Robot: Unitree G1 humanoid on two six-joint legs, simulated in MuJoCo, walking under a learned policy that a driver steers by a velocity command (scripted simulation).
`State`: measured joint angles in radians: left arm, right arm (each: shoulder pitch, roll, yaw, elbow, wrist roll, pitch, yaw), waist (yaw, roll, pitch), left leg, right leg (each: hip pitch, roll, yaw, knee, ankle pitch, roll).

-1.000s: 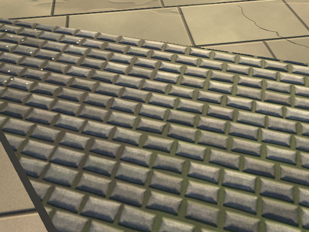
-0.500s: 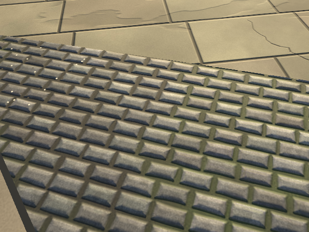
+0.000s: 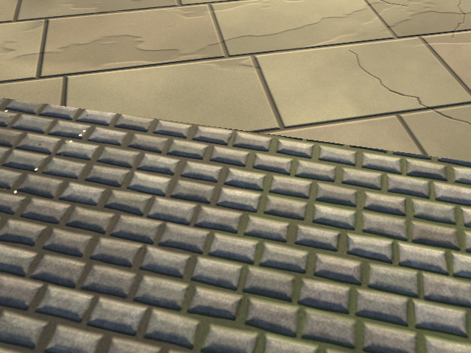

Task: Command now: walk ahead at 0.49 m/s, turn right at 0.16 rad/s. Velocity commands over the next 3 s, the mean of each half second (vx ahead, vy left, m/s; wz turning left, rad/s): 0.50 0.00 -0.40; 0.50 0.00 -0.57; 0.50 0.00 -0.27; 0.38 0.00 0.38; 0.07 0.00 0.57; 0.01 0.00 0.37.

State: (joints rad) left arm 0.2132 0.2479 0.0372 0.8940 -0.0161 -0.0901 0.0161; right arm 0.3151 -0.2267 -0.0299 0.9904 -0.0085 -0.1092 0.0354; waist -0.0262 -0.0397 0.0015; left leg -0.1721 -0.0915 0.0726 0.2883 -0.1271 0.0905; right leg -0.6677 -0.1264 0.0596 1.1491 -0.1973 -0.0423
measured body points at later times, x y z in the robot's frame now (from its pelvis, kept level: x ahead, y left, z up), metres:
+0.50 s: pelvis +0.28 -0.11 -0.01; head +0.31 -0.12 +0.44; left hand +0.44 +0.13 -0.12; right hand +0.34 -0.39 -0.13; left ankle +0.28 +0.07 -0.65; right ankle +0.30 -0.18 -0.74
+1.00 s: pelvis +0.57 -0.14 +0.00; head +0.59 -0.14 +0.44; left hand +0.80 +0.04 -0.12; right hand +0.54 -0.44 -0.10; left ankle +0.65 -0.07 -0.74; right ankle +0.45 -0.23 -0.65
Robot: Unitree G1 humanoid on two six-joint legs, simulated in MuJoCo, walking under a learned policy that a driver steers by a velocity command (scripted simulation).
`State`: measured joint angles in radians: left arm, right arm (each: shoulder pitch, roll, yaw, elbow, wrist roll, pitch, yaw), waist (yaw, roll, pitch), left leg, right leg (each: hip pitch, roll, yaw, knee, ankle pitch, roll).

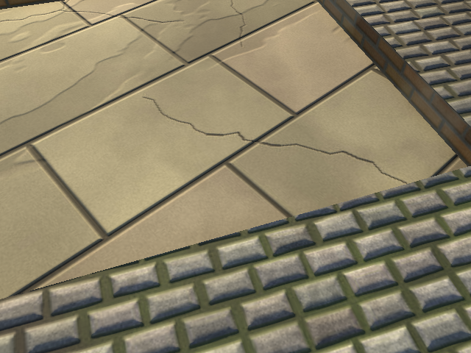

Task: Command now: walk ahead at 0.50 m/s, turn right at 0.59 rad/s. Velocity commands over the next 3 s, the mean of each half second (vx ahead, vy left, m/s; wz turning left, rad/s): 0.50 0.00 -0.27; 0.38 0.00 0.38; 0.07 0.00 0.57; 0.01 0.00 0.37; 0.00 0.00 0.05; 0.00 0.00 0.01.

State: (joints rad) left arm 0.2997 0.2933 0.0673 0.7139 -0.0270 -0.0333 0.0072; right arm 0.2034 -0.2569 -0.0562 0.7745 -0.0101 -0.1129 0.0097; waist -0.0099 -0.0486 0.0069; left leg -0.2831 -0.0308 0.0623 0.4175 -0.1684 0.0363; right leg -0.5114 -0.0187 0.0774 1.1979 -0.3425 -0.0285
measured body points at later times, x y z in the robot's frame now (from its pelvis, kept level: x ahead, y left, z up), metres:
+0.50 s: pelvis +0.25 -0.07 +0.00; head +0.28 -0.09 +0.45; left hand +0.43 +0.16 -0.10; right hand +0.28 -0.36 -0.14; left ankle +0.18 +0.09 -0.64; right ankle +0.29 -0.17 -0.74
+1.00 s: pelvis +0.49 -0.03 -0.02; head +0.54 -0.01 +0.43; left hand +0.55 +0.26 -0.14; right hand +0.69 -0.27 -0.11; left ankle +0.59 +0.05 -0.74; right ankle +0.37 -0.19 -0.63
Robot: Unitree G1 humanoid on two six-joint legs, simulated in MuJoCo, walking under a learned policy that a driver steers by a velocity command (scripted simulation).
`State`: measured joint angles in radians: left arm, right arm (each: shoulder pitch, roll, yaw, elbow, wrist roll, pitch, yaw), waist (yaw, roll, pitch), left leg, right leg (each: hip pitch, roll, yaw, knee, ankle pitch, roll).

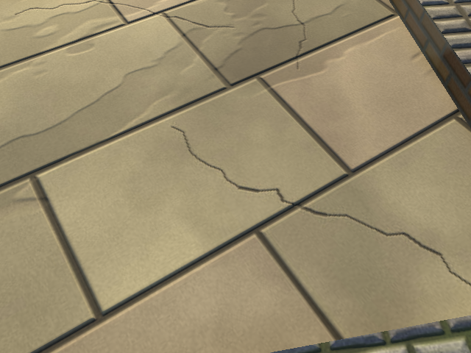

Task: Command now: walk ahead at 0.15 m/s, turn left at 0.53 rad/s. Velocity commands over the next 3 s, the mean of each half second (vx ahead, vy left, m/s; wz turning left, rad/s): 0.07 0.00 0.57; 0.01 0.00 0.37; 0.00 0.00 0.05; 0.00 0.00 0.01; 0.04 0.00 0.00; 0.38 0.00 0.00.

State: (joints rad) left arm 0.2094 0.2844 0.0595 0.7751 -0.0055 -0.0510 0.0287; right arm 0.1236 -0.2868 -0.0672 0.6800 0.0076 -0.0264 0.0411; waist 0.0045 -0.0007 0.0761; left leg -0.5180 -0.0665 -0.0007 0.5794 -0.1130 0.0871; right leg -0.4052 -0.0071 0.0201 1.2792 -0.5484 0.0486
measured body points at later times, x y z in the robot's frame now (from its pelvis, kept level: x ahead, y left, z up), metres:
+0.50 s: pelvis +0.08 -0.05 +0.01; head +0.12 -0.06 +0.46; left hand +0.15 +0.26 -0.08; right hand +0.32 -0.28 -0.08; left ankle +0.10 +0.06 -0.70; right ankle +0.15 -0.16 -0.72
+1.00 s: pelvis +0.06 -0.04 +0.02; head +0.07 -0.01 +0.47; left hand +0.04 +0.26 -0.11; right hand +0.32 -0.17 -0.07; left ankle +0.01 +0.06 -0.72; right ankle +0.13 -0.16 -0.70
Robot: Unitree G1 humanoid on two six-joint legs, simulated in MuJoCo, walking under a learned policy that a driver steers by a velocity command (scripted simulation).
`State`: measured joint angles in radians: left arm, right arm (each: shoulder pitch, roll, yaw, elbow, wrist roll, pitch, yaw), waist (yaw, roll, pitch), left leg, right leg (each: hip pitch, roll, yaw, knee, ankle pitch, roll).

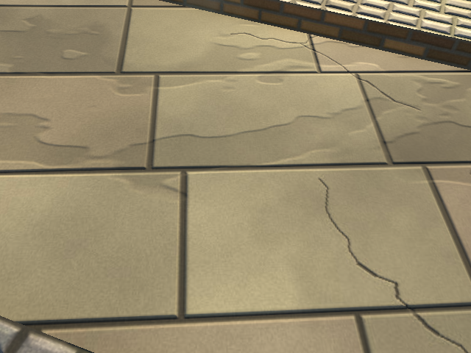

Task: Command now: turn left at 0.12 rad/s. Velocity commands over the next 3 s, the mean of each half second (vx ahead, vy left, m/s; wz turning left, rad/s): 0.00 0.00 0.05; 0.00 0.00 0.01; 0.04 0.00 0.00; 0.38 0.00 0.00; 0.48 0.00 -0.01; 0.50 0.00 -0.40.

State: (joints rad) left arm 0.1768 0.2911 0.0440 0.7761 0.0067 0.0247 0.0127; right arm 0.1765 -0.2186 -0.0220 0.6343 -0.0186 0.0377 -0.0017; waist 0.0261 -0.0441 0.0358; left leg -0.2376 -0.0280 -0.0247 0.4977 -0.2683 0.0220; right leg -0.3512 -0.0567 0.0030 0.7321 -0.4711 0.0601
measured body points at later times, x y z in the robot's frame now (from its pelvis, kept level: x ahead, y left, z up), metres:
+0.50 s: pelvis +0.00 -0.01 +0.00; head +0.00 -0.01 +0.45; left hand +0.08 +0.24 -0.13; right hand +0.09 -0.27 -0.13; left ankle +0.00 +0.11 -0.74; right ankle -0.01 -0.14 -0.74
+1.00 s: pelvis +0.00 -0.02 +0.00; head +0.01 -0.02 +0.45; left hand +0.03 +0.23 -0.15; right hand +0.03 -0.26 -0.15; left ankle +0.00 +0.11 -0.74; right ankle -0.01 -0.14 -0.74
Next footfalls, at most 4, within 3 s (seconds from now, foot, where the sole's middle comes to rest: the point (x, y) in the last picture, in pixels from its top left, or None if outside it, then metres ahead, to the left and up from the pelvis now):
0.12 right None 0.03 -0.14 -0.77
1.98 right None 0.28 -0.12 -0.77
2.48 left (197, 312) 0.66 0.13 -0.93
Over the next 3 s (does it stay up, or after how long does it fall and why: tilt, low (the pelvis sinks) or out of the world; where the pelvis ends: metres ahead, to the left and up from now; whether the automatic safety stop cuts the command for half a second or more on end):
stays up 0.77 0.01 -0.18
